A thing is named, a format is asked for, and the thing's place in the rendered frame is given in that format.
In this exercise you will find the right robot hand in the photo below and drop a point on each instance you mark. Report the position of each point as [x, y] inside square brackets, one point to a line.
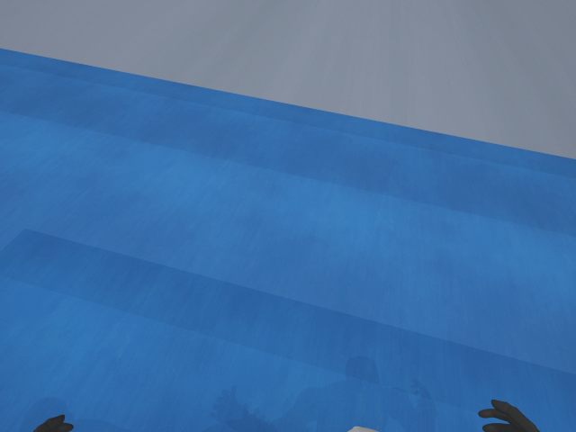
[502, 410]

